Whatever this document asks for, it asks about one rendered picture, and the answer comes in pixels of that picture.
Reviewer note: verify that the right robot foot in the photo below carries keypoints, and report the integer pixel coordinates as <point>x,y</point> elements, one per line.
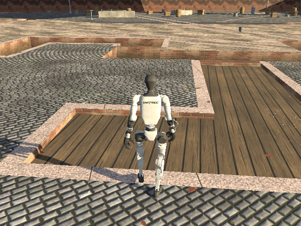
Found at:
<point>156,193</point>

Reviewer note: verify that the robot left forearm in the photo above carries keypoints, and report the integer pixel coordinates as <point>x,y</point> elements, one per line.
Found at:
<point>129,129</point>

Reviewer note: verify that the right robot upper arm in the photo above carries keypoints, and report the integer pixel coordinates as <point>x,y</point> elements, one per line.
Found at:
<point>167,107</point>

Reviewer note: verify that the robot right forearm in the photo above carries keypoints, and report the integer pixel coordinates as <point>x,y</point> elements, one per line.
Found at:
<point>171,125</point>

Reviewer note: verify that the left robot upper arm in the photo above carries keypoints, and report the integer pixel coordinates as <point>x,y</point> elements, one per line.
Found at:
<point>134,106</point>

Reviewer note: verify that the right robot thigh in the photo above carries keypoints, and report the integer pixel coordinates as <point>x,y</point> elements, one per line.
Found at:
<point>161,138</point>

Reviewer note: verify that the right robot hand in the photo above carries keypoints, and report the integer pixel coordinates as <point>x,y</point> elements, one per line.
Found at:
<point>173,135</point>

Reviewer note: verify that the left robot hand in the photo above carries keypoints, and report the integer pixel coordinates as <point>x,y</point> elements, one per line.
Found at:
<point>127,143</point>

